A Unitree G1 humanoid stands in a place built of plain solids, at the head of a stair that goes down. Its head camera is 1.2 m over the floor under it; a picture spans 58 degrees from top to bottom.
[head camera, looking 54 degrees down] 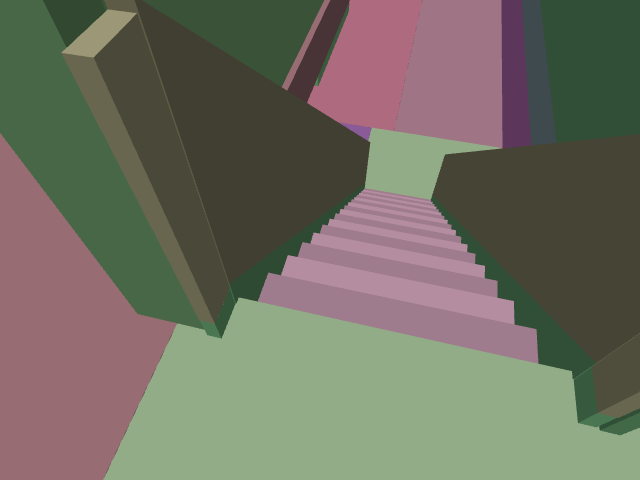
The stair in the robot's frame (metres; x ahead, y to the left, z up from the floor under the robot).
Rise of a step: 0.21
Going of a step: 0.23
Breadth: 0.99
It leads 14 degrees to the right of straight ahead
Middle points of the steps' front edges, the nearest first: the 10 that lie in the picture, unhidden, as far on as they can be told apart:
0.53 -0.23 0.00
0.76 -0.28 -0.21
0.98 -0.34 -0.42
1.20 -0.39 -0.63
1.43 -0.44 -0.84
1.65 -0.50 -1.05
1.87 -0.55 -1.27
2.09 -0.61 -1.48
2.32 -0.66 -1.69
2.54 -0.71 -1.90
